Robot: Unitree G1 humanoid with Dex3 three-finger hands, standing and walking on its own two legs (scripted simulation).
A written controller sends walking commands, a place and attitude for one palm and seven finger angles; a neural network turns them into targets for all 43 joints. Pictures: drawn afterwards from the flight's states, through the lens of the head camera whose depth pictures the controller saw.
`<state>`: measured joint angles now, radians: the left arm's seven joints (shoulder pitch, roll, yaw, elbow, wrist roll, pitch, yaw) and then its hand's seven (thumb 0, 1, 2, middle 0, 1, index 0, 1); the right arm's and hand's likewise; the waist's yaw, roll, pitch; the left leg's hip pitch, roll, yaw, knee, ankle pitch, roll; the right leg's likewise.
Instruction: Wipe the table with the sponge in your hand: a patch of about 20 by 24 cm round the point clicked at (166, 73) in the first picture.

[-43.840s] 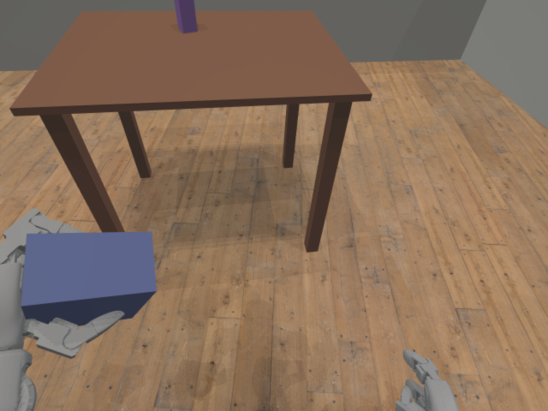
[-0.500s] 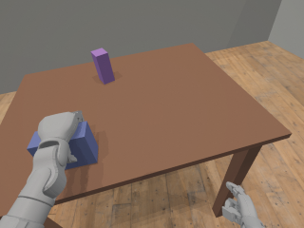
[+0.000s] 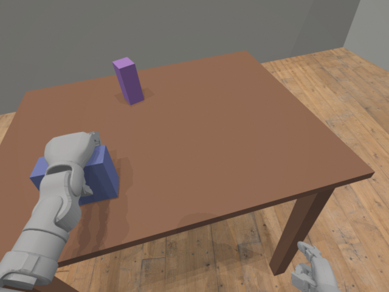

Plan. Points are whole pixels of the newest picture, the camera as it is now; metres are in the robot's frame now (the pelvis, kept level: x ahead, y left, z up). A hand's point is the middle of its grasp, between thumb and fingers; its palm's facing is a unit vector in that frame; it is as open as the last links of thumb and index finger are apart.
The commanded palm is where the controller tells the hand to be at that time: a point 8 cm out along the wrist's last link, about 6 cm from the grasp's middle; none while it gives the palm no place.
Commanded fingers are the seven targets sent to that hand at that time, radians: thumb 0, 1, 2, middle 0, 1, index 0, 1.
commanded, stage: wipe forward along the first lane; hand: left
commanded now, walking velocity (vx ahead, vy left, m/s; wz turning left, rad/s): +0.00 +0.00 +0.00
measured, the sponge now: (82, 182) +0.30 +0.31 +0.06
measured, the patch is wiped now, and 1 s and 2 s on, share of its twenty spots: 0.25 0.50 0.55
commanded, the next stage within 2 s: slide across to the middle lane in 0.66 s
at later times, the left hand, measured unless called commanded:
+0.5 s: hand (82, 152) +0.36 +0.32 +0.10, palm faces -0.08 +0.02 -1.00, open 10.6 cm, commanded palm +0.35 +0.32 +0.14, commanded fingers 0.00 0.10 1.30 -1.20 -1.60 -1.20 -1.60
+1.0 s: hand (85, 139) +0.40 +0.33 +0.11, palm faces -0.05 +0.02 -1.00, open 10.6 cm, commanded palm +0.39 +0.30 +0.16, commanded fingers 0.00 0.10 1.30 -1.20 -1.60 -1.20 -1.60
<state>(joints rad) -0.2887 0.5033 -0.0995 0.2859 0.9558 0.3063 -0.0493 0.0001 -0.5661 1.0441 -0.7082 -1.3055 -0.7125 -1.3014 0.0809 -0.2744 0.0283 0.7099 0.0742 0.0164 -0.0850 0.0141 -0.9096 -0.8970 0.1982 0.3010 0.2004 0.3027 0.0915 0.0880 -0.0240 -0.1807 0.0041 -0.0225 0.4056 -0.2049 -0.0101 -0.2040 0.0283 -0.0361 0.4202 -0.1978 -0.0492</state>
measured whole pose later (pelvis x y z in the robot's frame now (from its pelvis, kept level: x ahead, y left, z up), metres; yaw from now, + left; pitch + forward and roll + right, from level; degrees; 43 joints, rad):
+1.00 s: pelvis +0.01 +0.02 +0.00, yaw -1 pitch +5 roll +0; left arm -0.59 0.57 -0.05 0.72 0.98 0.13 0.04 0.01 -0.57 1.05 -0.71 -1.31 -0.71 -1.31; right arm 0.25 -0.29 -0.02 0.75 0.09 0.05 -0.07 0.01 -0.91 -0.90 0.20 0.30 0.20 0.30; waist 0.02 0.07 -0.07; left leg -0.32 -0.01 0.00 0.47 -0.23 0.02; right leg -0.33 0.02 -0.01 0.43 -0.19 -0.02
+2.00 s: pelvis +0.03 +0.01 +0.00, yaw -1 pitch +2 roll +0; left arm -0.40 0.40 -0.22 0.32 0.98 0.49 0.00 0.00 -0.54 1.05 -0.66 -1.36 -0.66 -1.36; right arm 0.07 -0.29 0.03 0.67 0.09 0.12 -0.03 0.01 -0.91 -0.90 0.20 0.30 0.20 0.30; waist 0.05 0.08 -0.07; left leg -0.20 0.00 0.00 0.43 -0.26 0.00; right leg -0.23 0.03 -0.01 0.44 -0.24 -0.04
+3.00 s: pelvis +0.02 +0.02 +0.00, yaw -2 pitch -2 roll +1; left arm -0.07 0.34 -0.33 -0.12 1.00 0.61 0.03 0.00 -0.52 1.04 -0.58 -1.40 -0.68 -1.30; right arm 0.03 -0.27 0.02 0.66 0.09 0.14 0.04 0.01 -0.91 -0.90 0.20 0.30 0.18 0.30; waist 0.09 0.10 -0.06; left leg -0.16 -0.01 0.02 0.47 -0.27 0.01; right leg -0.20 0.02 0.01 0.50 -0.26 -0.03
